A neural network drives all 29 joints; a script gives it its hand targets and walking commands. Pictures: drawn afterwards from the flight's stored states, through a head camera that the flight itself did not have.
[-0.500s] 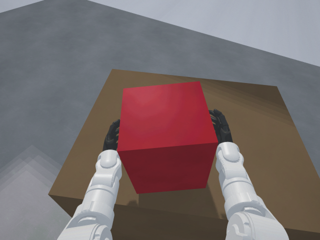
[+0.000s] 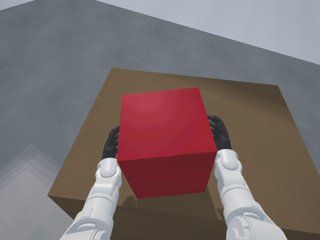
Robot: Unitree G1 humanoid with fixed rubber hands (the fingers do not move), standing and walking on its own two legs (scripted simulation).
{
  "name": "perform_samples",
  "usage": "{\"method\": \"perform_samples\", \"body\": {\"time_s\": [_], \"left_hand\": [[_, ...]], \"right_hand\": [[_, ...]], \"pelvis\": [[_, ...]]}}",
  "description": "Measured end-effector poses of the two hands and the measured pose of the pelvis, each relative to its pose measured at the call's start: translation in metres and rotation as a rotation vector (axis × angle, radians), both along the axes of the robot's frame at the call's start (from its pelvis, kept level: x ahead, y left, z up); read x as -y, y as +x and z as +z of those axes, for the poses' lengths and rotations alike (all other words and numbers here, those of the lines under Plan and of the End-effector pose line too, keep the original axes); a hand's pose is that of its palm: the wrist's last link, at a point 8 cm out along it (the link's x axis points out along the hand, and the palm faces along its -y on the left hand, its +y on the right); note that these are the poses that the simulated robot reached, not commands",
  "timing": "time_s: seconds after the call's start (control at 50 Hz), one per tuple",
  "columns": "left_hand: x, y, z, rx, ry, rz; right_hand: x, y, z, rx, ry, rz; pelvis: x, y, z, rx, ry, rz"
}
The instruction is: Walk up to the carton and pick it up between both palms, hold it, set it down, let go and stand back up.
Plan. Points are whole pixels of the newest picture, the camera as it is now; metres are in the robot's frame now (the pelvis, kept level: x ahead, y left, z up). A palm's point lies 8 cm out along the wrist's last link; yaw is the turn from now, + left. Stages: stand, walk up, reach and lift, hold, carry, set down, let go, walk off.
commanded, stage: set down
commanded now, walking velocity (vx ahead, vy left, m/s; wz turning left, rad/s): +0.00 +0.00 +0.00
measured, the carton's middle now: (165, 146) +0.38 +0.00 +0.00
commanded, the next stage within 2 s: none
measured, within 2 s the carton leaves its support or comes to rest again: rests again in 0.60 s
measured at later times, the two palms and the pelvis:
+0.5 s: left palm (113, 154) +0.35 +0.14 +0.01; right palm (222, 148) +0.37 -0.16 +0.03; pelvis +0.00 +0.00 +0.00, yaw +0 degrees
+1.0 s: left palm (116, 154) +0.35 +0.14 +0.00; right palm (225, 148) +0.38 -0.17 +0.02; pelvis -0.01 -0.01 +0.00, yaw +0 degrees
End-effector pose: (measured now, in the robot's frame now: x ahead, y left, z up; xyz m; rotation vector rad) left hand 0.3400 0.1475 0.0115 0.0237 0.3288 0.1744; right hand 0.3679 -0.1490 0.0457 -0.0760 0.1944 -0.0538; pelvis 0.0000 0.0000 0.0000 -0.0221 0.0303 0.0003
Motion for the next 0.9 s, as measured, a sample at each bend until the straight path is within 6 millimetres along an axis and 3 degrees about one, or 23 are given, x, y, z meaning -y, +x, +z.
{"method": "perform_samples", "body": {"time_s": [0.44,0.6,0.74,0.9], "left_hand": [[0.005,0.007,-0.005,0.008,-0.033,0.0],[0.006,0.013,-0.003,0.013,-0.029,0.017],[0.011,0.028,0.001,0.014,-0.024,0.027],[0.013,0.025,-0.003,0.022,-0.047,0.042]], "right_hand": [[0.006,0.0,-0.01,-0.02,0.009,-0.025],[0.01,-0.001,-0.023,-0.073,0.078,-0.047],[0.016,0.009,-0.027,-0.089,0.079,-0.032],[0.019,0.012,-0.028,-0.083,0.093,-0.013]], "pelvis": [[0.0,0.001,0.0,-0.013,0.0,-0.001],[0.0,0.002,0.0,-0.049,0.001,-0.002],[0.006,0.0,-0.002,-0.122,0.01,-0.009],[0.012,-0.003,-0.004,-0.152,0.019,-0.01]]}}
